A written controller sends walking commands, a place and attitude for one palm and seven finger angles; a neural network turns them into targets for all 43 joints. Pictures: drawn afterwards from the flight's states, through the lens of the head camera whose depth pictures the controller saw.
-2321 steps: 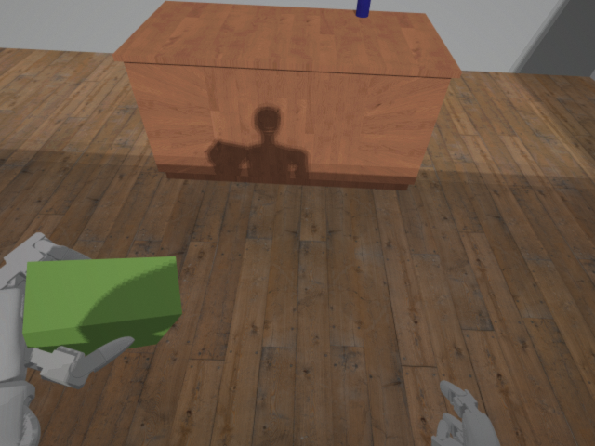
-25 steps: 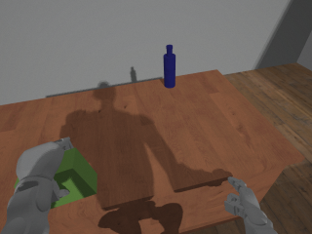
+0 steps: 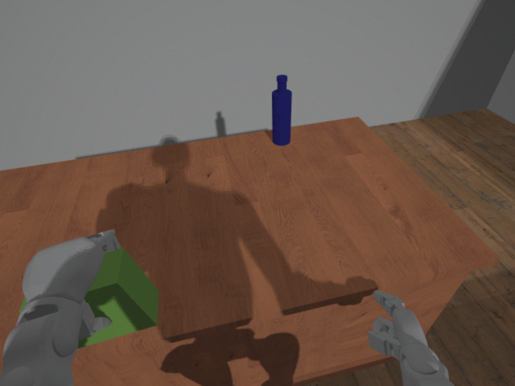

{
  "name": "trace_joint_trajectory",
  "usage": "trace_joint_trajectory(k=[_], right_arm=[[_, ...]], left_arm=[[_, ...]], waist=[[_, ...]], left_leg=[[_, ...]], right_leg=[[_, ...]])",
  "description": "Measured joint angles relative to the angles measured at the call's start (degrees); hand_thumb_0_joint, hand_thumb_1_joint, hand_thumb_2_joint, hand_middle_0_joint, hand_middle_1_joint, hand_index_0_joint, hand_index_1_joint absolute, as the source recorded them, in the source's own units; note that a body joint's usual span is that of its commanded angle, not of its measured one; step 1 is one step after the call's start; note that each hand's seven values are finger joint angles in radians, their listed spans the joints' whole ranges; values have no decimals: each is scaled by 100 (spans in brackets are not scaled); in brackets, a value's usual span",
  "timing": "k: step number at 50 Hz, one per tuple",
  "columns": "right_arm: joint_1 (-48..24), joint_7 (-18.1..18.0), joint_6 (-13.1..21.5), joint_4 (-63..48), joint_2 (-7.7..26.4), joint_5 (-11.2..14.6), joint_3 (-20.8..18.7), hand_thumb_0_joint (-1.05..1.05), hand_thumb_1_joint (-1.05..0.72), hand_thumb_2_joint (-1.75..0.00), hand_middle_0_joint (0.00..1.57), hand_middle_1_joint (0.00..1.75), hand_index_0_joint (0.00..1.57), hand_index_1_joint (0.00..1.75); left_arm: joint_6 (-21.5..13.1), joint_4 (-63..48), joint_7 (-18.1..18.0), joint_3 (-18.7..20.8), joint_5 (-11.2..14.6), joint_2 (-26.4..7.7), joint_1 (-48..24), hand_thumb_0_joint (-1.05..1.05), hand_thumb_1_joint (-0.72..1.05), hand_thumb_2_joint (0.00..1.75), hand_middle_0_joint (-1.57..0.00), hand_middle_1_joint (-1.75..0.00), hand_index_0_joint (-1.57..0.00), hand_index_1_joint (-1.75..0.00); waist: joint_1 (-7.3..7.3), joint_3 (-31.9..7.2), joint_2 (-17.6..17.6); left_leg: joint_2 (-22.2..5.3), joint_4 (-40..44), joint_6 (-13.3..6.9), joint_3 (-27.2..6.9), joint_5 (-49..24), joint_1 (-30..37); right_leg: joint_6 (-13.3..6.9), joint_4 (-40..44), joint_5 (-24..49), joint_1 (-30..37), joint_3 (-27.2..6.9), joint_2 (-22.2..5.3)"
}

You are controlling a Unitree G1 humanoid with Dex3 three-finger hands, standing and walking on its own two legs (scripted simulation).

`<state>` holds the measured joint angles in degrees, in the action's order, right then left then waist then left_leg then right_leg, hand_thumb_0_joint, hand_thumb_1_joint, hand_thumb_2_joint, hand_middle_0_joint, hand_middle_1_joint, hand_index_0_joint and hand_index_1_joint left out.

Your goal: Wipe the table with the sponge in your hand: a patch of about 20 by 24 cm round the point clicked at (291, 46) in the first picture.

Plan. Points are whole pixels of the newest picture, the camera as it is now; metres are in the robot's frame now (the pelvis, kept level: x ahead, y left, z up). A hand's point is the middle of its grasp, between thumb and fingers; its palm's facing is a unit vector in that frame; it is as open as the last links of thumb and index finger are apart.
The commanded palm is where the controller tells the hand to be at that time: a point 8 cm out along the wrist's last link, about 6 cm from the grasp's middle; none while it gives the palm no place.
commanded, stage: bring the sponge back beside the body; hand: left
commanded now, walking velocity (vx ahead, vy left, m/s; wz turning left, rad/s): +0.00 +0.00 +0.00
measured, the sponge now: (105, 306) +0.18 +0.28 +0.05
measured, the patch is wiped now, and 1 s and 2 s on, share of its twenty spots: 1.00 1.00 1.00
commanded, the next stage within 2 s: step back with the hand held close in 0.02 s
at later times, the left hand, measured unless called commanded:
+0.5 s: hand (100, 255) +0.21 +0.26 +0.15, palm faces +0.32 -0.86 -0.39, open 10.1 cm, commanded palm +0.16 +0.30 +0.17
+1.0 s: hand (72, 283) +0.16 +0.27 +0.15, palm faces +0.40 -0.84 -0.36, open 10.1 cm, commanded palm +0.11 +0.31 +0.17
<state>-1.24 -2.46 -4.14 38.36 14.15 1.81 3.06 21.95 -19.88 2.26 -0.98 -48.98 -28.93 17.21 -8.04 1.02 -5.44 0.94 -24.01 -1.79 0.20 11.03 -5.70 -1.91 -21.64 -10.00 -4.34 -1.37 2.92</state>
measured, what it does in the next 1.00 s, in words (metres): shifts its weight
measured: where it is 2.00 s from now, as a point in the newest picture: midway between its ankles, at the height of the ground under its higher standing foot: outside the picture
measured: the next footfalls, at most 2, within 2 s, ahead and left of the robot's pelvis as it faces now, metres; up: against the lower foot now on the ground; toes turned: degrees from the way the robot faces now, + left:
right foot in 1.16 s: -0.03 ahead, -0.11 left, +0.00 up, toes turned +4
left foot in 1.36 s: -0.03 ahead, +0.11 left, +0.00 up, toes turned -1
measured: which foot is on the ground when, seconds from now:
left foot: down 0.00-1.00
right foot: down 0.00-0.98, up 1.00-1.00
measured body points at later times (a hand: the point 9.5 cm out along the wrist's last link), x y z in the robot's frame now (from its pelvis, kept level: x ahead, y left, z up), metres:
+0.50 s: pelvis +0.00 +0.02 -0.01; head +0.00 +0.04 +0.44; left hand +0.18 +0.31 +0.17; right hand +0.14 -0.24 -0.09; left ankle +0.03 +0.10 -0.74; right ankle +0.03 -0.10 -0.74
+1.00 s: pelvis -0.04 +0.03 -0.03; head -0.04 +0.06 +0.42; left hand +0.14 +0.32 +0.16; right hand +0.15 -0.21 -0.08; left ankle +0.03 +0.10 -0.74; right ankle +0.03 -0.10 -0.74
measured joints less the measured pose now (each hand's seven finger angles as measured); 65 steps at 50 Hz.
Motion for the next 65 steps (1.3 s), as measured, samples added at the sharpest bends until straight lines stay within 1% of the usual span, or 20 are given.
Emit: trace_joint_trajectory(k=[8, 10, 11, 12, 13, 14, 15, 17, 19, 22, 28, 36, 45, 49, 54, 56, 58, 60, 62, 65], right_arm=[[48, -10, 27, 31, 17, 4, -12, 1, -90, -90, 20, 30, 20, 30], [240, -58, 17, -383, -3, -21, -8, 1, -90, -90, 20, 30, 20, 30], [357, -87, 107, -566, -41, -49, 29, 1, -90, -90, 20, 30, 20, 30], [477, -103, 198, -709, -90, -66, 65, 1, -90, -90, 20, 30, 20, 30], [600, -114, 273, -820, -130, -82, 96, 1, -90, -90, 20, 30, 20, 30], [714, -126, 330, -892, -157, -92, 118, 1, -90, -90, 20, 30, 20, 30], [815, -141, 373, -911, -179, -105, 126, 1, -90, -90, 20, 30, 20, 30], [1019, -168, 417, -869, -179, -133, 103, 1, -90, -90, 20, 30, 20, 30], [1212, -193, 436, -780, -135, -152, 31, 1, -90, -90, 20, 30, 20, 30], [1436, -232, 430, -598, -70, -155, -107, 1, -90, -90, 20, 30, 20, 30], [1674, -268, 467, -381, -19, -137, -254, 1, -90, -90, 20, 30, 20, 30], [1533, -232, 710, -448, -134, -198, -235, 1, -90, -90, 20, 30, 20, 30], [1246, -198, 693, -559, -193, -200, -194, 1, -90, -90, 20, 30, 20, 30], [1185, -210, 703, -621, -169, -200, -191, 1, -90, -90, 20, 30, 20, 30], [1245, -173, 861, -597, -265, -310, -237, 1, -90, -90, 20, 30, 20, 30], [1284, -140, 908, -533, -318, -313, -203, 1, -90, -90, 20, 30, 20, 30], [1271, -104, 936, -476, -351, -301, -143, 1, -90, -90, 20, 30, 20, 30], [1164, -74, 917, -367, -317, -286, -119, 1, -90, -90, 20, 30, 20, 30], [1117, -64, 837, -334, -323, -215, -142, 1, -90, -90, 20, 30, 21, 30], [1175, -94, 684, -361, -346, -167, -204, 1, -90, -90, 21, 30, 21, 30]], left_arm=[[7, 48, -82, 18, 3, -2, -34, 0, -51, 106, -72, -133, -73, -134], [-542, 3, -161, 657, 2238, 189, -8, -1, -51, 106, -72, -133, -73, -134], [-917, -15, -215, 945, 3130, 261, 56, -1, -51, 106, -72, -133, -73, -134], [-1235, -87, -283, 1160, 3780, 322, 149, -1, -51, 106, -72, -133, -73, -134], [-1491, -223, -354, 1316, 4242, 384, 249, -1, -51, 106, -72, -133, -73, -134], [-1709, -399, -424, 1431, 4580, 448, 352, -1, -51, 106, -72, -133, -73, -134], [-1897, -585, -489, 1519, 4829, 503, 451, -1, -51, 106, -72, -133, -73, -134], [-2234, -897, -596, 1631, 5119, 607, 658, -1, -51, 106, -72, -133, -73, -134], [-2474, -1108, -665, 1721, 5242, 662, 860, -1, -51, 106, -72, -133, -73, -134], [-2687, -1211, -725, 1915, 5306, 570, 1077, -1, -51, 106, -72, -133, -73, -134], [-2784, -1038, -838, 2183, 5270, 452, 1222, -1, -51, 106, -72, -133, -73, -134], [-2892, -1121, -866, 2143, 5083, 605, 1150, -1, -51, 106, -72, -133, -73, -134], [-3015, -1198, -926, 2063, 5137, 678, 989, -1, -52, 106, -72, -133, -74, -134], [-2997, -1265, -965, 2086, 5086, 670, 984, -1, -52, 106, -72, -133, -74, -134], [-2946, -1176, -955, 2225, 4926, 655, 865, -1, -52, 106, -73, -133, -74, -134], [-2953, -1164, -967, 2267, 4967, 673, 863, -1, -52, 106, -73, -133, -74, -134], [-2978, -1170, -976, 2267, 5009, 708, 864, -1, -52, 106, -72, -133, -74, -134], [-3012, -1108, -948, 2135, 5014, 836, 777, -1, -52, 107, -72, -133, -74, -134], [-3014, -1140, -915, 1971, 5058, 846, 743, -1, -52, 107, -72, -134, -74, -134], [-3070, -1296, -883, 1812, 5125, 764, 922, -1, -52, 107, -72, -134, -74, -134]], waist=[[13, 10, -2], [74, -14, 17], [130, -33, 81], [200, -58, 169], [274, -78, 256], [347, -86, 339], [415, -79, 437], [554, -117, 581], [682, -193, 638], [814, -261, 676], [918, -316, 683], [893, -287, 617], [825, -401, 611], [807, -344, 677], [771, -302, 657], [734, -357, 657], [696, -382, 671], [694, -290, 454], [727, -217, 382], [829, -301, 538]], left_leg=[[13, -3, -16, 15, -12, -14], [14, -192, -56, -63, 108, -258], [23, -307, -75, -122, 204, -422], [26, -406, -83, -177, 265, -584], [12, -479, -79, -217, 226, -727], [-9, -543, -58, -238, 117, -847], [-9, -628, -32, -231, 123, -938], [21, -765, -19, -209, 236, -1092], [59, -878, -52, -191, 316, -1248], [119, -978, -105, -154, 354, -1405], [166, -1112, -172, -101, 368, -1598], [147, -1333, -192, -111, 366, -1802], [87, -1692, -104, -166, 498, -2210], [95, -1700, -194, -111, 302, -2266], [72, -1460, -217, -123, 133, -2187], [30, -1312, -189, -118, 29, -2190], [-14, -1239, -146, -78, -56, -2253], [-189, -1240, -91, -179, -129, -2323], [-247, -1296, -9, -268, -190, -2384], [-116, -2058, 161, -339, 494, -2419]], right_leg=[[14, -11, 10, -19, -19, -11], [31, -24, 24, -172, 29, 11], [33, -44, 32, -294, 50, 28], [31, -77, 35, -425, 72, 47], [26, -131, 26, -553, 93, 75], [25, -217, -1, -674, 108, 101], [29, -321, -45, -776, 105, 101], [55, -512, -143, -961, 89, 74], [95, -661, -221, -1133, 77, 38], [151, -838, -301, -1325, 50, -20], [216, -1001, -329, -1534, 9, -66], [232, -1170, -300, -1709, 33, -44], [196, -1339, -252, -2009, 153, -17], [239, -1448, -259, -2103, 130, -40], [295, -2373, -991, -2016, -73, 116], [272, -1985, -1086, -1686, -77, 121], [225, -1232, -834, -1290, -95, 81], [189, -830, -649, -1175, -23, 252], [160, -740, -488, -1192, 30, 330], [161, -895, -487, -1374, 13, 236]])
